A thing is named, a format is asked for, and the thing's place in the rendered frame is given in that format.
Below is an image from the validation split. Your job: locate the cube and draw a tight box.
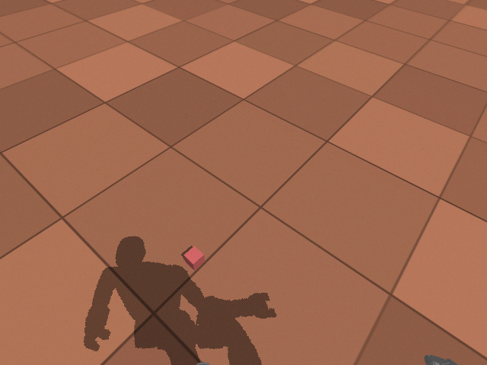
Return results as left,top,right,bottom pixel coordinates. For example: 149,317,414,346
184,246,205,271

